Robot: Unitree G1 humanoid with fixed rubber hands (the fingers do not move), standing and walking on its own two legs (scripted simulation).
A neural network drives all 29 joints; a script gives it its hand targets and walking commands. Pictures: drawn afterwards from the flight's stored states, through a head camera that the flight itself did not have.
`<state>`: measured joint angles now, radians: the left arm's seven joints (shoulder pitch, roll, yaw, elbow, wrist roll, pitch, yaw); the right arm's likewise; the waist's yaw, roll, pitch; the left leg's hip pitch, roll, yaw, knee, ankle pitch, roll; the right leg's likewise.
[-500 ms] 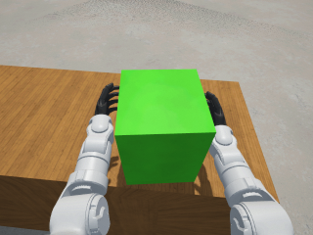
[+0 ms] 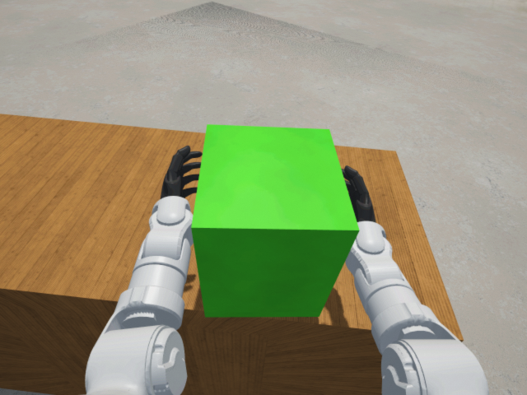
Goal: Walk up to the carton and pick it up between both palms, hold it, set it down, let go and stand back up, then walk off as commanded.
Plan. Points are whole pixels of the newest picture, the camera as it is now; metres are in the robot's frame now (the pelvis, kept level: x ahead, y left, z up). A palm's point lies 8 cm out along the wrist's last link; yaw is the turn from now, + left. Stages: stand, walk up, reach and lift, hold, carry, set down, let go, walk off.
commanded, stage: reach and lift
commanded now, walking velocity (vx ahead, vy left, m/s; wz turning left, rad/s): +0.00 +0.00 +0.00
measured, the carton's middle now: (265, 225) +0.40 +0.05 +0.07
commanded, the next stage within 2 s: none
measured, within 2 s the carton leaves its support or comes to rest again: neither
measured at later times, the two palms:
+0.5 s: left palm (173, 171) +0.38 +0.18 +0.18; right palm (375, 194) +0.39 -0.11 +0.17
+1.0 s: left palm (169, 162) +0.36 +0.18 +0.21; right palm (387, 175) +0.38 -0.11 +0.21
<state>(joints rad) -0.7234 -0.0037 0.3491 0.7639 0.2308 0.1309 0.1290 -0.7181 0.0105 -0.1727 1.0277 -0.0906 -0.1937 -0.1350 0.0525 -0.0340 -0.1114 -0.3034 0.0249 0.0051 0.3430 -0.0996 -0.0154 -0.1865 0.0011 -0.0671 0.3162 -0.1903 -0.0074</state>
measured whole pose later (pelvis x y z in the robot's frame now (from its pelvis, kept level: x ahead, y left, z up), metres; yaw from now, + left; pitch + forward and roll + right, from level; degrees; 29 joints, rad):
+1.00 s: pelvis -0.01 +0.00 +0.00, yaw +0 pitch +0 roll -1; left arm -0.75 0.03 0.33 0.42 0.22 0.59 0.11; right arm -0.83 -0.01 -0.12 0.71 0.13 0.31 -0.14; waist -0.02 -0.03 -0.15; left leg -0.26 0.03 0.01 0.34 -0.09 -0.01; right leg -0.15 0.00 -0.07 0.33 -0.19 -0.01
